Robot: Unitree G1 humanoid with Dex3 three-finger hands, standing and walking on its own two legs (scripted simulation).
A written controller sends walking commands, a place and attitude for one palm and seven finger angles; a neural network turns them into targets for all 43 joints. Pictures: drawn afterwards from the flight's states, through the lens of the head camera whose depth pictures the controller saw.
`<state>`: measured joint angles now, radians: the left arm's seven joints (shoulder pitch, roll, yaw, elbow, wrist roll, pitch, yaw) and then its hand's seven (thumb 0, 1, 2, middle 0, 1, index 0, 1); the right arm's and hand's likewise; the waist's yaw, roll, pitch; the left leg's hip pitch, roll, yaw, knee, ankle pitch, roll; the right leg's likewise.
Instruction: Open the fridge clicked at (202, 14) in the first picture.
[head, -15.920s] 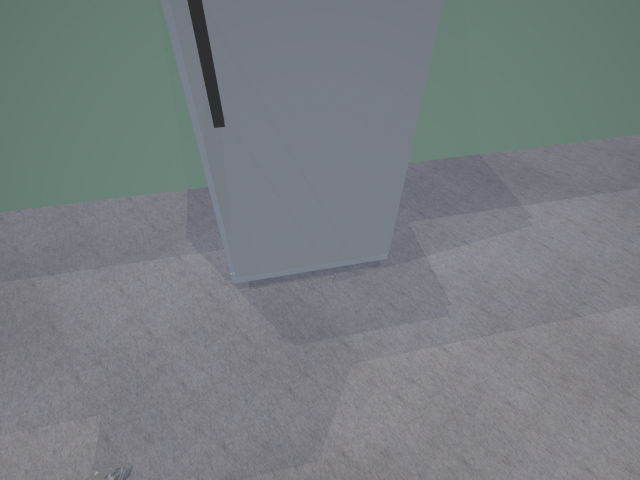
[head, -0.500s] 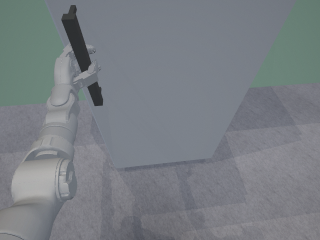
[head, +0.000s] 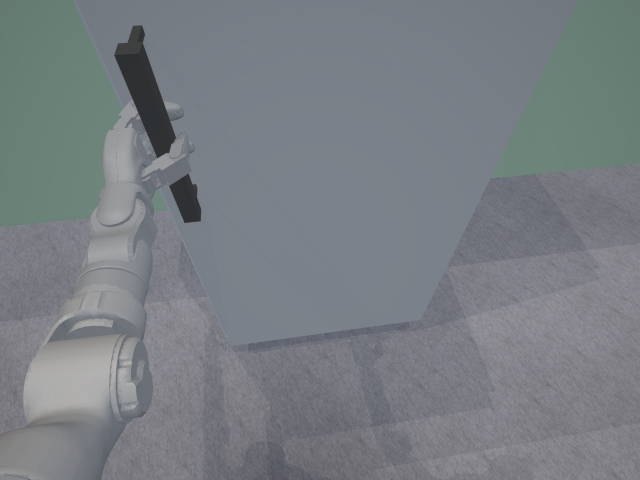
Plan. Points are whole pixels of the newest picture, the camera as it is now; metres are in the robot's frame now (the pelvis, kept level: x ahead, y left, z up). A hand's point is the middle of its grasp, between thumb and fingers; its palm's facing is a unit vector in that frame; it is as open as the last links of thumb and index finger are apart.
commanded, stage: grip the handle and tug to test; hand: left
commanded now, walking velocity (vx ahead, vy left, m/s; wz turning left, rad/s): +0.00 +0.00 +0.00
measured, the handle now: (169, 138) +0.53 +0.19 +0.13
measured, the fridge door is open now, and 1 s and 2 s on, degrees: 0 10 40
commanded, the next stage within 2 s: pull the door a little, standing still in 0.18 s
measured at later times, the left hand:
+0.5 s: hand (179, 158) +0.48 +0.16 +0.15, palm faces +0.11 -0.99 +0.03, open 5.9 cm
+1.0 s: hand (184, 212) +0.39 +0.14 +0.14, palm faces +0.02 -0.99 -0.15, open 6.8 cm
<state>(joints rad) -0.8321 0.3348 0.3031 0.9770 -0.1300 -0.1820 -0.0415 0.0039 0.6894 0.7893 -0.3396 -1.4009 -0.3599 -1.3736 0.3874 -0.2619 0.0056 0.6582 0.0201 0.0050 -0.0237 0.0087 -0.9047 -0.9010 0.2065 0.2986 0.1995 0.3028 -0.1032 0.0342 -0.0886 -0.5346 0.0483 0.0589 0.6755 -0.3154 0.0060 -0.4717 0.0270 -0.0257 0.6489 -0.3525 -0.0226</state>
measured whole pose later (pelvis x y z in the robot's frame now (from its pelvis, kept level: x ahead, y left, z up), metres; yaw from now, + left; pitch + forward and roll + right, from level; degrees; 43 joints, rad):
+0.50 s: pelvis +0.03 +0.00 +0.01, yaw +0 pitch +9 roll -1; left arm -0.64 0.25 0.25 0.65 -0.15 -0.02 -0.02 0.01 0.70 0.77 -0.30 -1.40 -0.35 -1.36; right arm 0.31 -0.25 0.00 0.62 0.02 0.04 -0.02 0.01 -0.91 -0.90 0.21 0.30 0.20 0.30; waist -0.05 0.03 -0.09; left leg -0.43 0.04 0.06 0.60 -0.33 0.01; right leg -0.36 0.02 -0.03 0.57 -0.35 -0.02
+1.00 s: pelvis +0.10 +0.01 +0.02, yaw -7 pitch +6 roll +0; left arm 0.19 0.21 0.11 -0.23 -0.13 -0.01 0.01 -0.03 0.62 0.74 -0.30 -1.36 -0.25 -1.33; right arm 0.21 -0.24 0.02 0.55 0.01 0.02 -0.04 0.01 -0.90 -0.90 0.21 0.30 0.20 0.30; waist 0.02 0.05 -0.09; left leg -0.22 0.02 0.04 0.56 -0.33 0.01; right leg -0.19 -0.01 -0.07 0.50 -0.33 -0.01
